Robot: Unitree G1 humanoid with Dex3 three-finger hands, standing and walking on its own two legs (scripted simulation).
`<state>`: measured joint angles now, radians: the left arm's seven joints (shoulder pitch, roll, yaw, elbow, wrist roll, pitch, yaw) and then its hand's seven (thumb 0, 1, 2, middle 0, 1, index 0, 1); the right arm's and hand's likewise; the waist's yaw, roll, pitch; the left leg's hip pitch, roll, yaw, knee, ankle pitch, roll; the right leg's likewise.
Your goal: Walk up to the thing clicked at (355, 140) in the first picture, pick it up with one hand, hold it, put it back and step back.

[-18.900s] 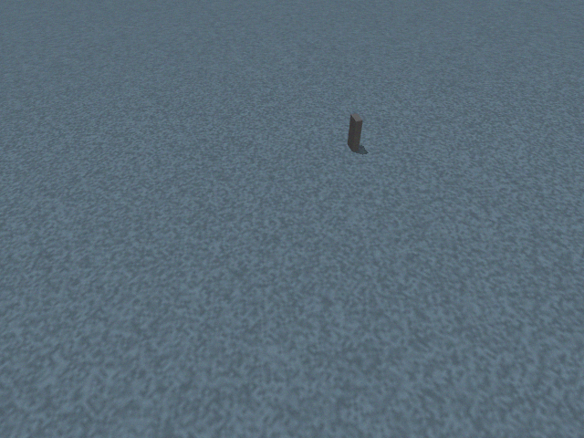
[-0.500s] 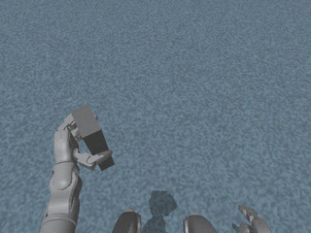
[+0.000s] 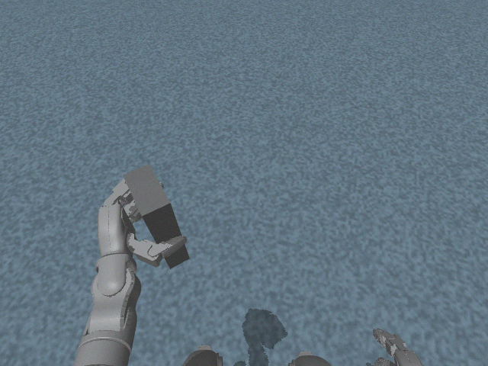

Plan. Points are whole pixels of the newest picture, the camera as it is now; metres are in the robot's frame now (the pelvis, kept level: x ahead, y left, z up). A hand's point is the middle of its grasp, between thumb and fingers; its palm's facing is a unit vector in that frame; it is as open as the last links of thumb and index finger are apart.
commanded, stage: hold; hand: left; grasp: from the side
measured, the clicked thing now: (161, 222) +0.35 +0.16 +0.03
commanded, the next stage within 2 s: crouch in 0.58 s
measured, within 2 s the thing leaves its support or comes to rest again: neither
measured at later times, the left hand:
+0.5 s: hand (160, 209) +0.36 +0.16 +0.06, palm faces +0.20 -0.98 -0.02, open 11.2 cm
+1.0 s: hand (160, 219) +0.36 +0.16 +0.02, palm faces +0.26 -0.97 +0.01, open 11.2 cm
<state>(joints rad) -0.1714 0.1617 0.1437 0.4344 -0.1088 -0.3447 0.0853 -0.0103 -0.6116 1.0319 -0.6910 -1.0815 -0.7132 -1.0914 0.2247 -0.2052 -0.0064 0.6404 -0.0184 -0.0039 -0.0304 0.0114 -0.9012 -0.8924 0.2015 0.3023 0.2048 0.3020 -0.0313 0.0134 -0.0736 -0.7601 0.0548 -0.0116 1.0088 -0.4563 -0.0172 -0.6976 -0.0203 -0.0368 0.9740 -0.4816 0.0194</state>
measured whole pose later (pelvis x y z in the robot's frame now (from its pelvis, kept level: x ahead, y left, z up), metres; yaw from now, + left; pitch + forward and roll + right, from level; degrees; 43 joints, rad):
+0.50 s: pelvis +0.01 -0.01 +0.01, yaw +0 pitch +10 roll -1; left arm -0.18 0.14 0.14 0.45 -0.11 -0.35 0.10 -0.01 -0.61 1.04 -0.68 -1.10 -0.70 -1.11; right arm 0.22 -0.21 -0.01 0.65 -0.02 0.02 -0.02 0.01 -0.90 -0.90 0.20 0.30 0.20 0.30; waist -0.03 0.02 -0.06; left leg -0.66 0.06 -0.01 0.92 -0.43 -0.03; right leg -0.60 -0.02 -0.04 0.89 -0.46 0.01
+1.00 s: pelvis +0.00 +0.00 +0.01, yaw +0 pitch +12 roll -1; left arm -0.23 0.12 0.18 0.58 -0.10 -0.44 0.13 -0.01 -0.61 1.04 -0.67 -1.11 -0.70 -1.12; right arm 0.20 -0.20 -0.03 0.66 -0.04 0.00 0.00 0.01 -0.88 -0.90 0.20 0.30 0.20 0.30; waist -0.04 0.00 -0.06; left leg -0.74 0.05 0.00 0.97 -0.44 -0.02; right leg -0.69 -0.02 -0.03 0.95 -0.47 0.02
